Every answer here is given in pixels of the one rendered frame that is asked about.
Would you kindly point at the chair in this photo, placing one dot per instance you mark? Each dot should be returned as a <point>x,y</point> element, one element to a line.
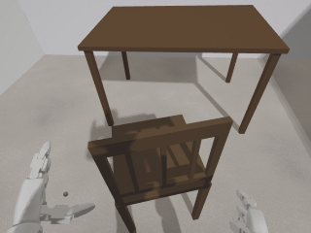
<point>157,158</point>

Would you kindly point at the left robot forearm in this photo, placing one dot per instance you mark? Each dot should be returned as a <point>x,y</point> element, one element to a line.
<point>27,227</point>

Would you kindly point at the table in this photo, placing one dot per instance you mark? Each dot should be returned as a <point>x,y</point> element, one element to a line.
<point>195,28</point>

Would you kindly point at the robot left hand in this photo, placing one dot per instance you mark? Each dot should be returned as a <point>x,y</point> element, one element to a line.
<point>32,194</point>

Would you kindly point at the robot right hand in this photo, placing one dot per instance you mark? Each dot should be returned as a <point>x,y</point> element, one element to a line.
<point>253,218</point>

